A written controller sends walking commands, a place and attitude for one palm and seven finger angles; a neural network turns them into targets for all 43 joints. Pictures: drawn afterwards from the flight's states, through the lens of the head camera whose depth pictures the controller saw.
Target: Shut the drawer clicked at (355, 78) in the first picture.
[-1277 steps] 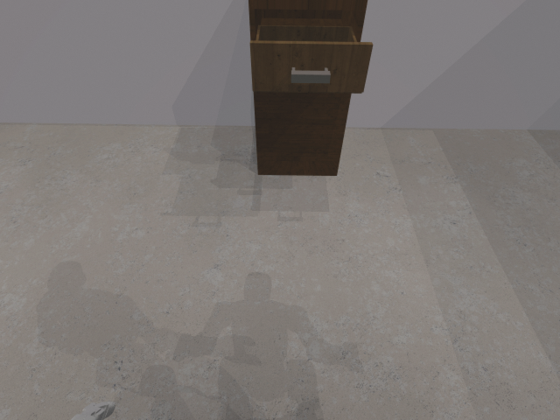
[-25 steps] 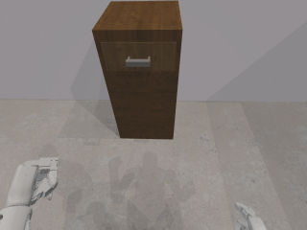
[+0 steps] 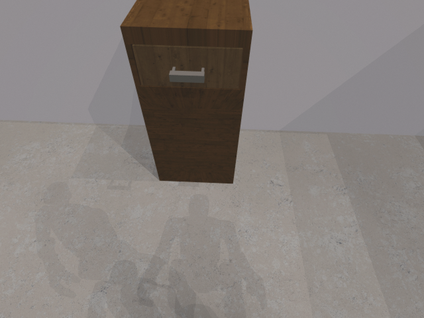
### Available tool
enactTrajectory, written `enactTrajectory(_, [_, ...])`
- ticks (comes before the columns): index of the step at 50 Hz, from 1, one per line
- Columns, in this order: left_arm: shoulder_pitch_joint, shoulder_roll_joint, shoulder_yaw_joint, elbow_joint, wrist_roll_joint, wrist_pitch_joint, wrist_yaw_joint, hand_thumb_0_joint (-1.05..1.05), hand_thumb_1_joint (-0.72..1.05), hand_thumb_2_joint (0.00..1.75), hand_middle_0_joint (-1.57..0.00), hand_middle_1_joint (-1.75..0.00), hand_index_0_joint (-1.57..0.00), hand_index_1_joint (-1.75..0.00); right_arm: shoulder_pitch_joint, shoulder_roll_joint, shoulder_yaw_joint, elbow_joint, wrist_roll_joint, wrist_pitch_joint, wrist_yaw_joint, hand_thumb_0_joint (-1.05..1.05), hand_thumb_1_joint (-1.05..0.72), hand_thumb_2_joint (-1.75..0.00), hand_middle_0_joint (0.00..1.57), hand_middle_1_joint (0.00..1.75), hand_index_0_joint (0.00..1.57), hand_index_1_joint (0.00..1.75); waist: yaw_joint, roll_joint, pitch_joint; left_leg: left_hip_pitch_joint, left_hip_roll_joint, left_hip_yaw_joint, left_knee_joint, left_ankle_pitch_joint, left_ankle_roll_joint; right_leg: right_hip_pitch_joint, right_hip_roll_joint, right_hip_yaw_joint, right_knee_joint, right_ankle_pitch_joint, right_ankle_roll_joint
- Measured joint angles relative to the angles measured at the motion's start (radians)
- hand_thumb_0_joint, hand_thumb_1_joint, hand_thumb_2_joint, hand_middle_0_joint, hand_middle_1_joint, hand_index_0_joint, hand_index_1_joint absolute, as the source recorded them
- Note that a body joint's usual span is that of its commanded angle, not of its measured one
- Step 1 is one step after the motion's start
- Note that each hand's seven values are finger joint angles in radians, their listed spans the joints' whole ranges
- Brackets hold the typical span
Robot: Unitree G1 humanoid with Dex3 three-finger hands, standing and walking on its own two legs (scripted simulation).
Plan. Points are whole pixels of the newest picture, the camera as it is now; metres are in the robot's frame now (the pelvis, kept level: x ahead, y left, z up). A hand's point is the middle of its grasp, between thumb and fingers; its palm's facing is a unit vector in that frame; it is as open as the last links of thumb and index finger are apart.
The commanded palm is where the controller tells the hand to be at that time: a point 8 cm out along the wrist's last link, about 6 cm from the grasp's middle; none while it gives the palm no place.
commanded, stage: let the arm hang, fingers relaxed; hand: left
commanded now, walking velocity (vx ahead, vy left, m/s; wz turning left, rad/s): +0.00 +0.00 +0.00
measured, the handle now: (187, 73) +0.89 +0.15 -0.04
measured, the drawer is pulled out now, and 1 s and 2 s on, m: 0.00 0.00 0.00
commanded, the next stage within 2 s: look to check the result in 0.52 s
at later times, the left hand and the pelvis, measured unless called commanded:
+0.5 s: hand out of the picture +0.05 +0.17 -0.17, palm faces +0.00 -0.98 -0.20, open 7.3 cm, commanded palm none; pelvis +0.02 -0.01 +0.00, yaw -1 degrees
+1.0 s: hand out of the picture +0.03 +0.15 -0.17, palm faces +0.01 -0.98 -0.19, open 7.3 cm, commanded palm none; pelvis +0.03 -0.02 +0.00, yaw -1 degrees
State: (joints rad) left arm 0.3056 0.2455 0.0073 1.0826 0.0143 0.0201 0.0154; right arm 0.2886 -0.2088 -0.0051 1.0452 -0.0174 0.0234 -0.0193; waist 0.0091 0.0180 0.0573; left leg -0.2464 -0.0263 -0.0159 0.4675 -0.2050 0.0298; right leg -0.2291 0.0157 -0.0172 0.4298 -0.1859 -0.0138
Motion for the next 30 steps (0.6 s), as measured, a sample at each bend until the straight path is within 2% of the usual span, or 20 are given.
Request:
enactTrajectory(6, [-0.036, -0.023, -0.005, 0.029, -0.003, -0.011, 0.006, 0.0, 0.91, 0.89, -0.35, -0.48, -0.35, -0.47, -0.016, 0.023, 0.006, 0.032, 0.001, -0.012, -0.002, 0.01, -0.91, -0.9, 0.2, 0.3, 0.2, 0.3, -0.006, 0.016, -0.011, 0.028, -0.004, 0.01, -0.03, 0.005, 0.002, 0.015, -0.004, 0.011, -0.009, -0.003, 0.003])
enactTrajectory(11, [-0.069, -0.05, -0.008, 0.032, -0.004, -0.02, 0.009, 0.0, 0.91, 0.89, -0.26, -0.37, -0.26, -0.36, -0.024, 0.039, 0.009, 0.052, 0.001, -0.019, -0.004, 0.01, -0.91, -0.9, 0.2, 0.3, 0.2, 0.3, -0.01, 0.012, -0.019, 0.045, -0.004, 0.015, -0.045, 0.004, 0.0, 0.026, -0.004, 0.016, -0.012, -0.008, 0.002])
enactTrajectory(17, [-0.094, -0.084, -0.012, 0.031, -0.005, -0.025, 0.01, 0.0, 0.91, 0.89, -0.21, -0.32, -0.21, -0.31, -0.027, 0.05, 0.007, 0.068, 0.001, -0.024, -0.011, 0.01, -0.91, -0.9, 0.2, 0.3, 0.2, 0.3, -0.016, 0.0, -0.022, 0.061, -0.001, 0.018, -0.056, 0.0, -0.003, 0.037, -0.002, 0.02, -0.016, -0.014, 0.0])
enactTrajectory(30, [-0.07, -0.09, -0.004, 0.051, -0.007, -0.024, 0.014, 0.0, 0.92, 0.89, -0.2, -0.3, -0.2, -0.3, -0.008, 0.057, 0.002, 0.09, 0.003, -0.025, -0.021, 0.01, -0.91, -0.9, 0.2, 0.3, 0.19, 0.3, -0.017, -0.005, -0.01, 0.079, 0.008, 0.017, -0.065, -0.01, -0.012, 0.055, 0.008, 0.019, -0.028, -0.022, -0.009])
